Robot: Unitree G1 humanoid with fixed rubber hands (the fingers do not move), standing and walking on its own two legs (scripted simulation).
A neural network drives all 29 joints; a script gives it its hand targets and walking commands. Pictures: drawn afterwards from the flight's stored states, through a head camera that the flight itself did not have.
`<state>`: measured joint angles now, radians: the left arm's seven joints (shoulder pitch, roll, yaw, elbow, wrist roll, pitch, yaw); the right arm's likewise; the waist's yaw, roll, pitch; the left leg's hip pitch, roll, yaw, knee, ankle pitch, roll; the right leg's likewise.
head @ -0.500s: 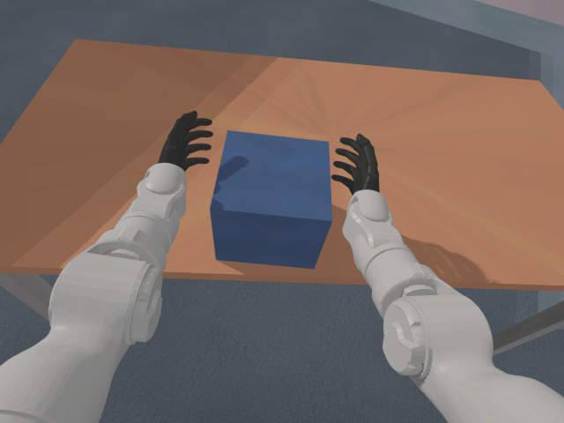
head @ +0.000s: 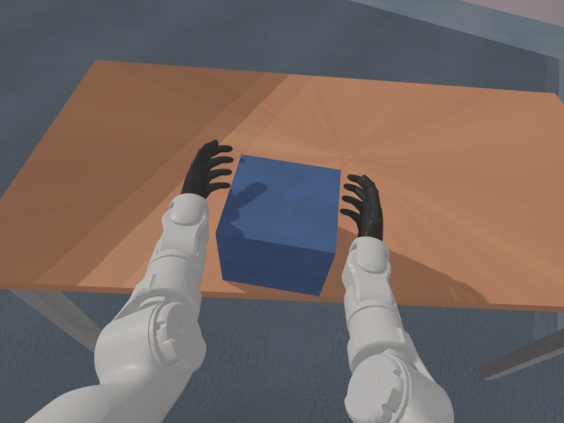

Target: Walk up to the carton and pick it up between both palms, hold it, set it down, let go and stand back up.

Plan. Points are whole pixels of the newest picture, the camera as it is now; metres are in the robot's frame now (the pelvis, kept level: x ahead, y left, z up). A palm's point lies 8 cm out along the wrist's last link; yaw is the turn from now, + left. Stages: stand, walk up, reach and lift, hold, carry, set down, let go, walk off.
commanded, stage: reach and lift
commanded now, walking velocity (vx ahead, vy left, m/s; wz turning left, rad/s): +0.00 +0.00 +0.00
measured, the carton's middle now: (280, 225) +0.42 -0.02 +0.00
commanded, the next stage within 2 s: none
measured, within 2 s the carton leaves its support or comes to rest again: leaves its support in 1.56 s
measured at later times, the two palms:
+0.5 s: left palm (195, 196) +0.42 +0.11 +0.08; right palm (366, 233) +0.36 -0.14 +0.06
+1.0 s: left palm (196, 197) +0.42 +0.11 +0.08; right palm (366, 234) +0.36 -0.14 +0.06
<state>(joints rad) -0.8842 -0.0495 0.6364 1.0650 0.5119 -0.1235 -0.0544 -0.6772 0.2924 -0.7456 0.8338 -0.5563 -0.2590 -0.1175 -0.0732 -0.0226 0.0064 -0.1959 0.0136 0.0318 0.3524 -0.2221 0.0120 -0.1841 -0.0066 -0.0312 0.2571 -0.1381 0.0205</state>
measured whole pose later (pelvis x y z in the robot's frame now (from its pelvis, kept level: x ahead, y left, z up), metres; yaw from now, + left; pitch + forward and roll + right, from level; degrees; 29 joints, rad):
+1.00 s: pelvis -0.01 -0.01 +0.00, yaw +2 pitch +3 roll -1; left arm -0.84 -0.10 0.60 0.90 0.52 -0.04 -0.06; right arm -0.65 0.27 -0.65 0.84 -0.46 -0.32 -0.16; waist -0.08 -0.03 0.04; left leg -0.18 0.02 0.04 0.32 -0.19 0.01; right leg -0.15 -0.01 -0.09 0.21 -0.11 0.01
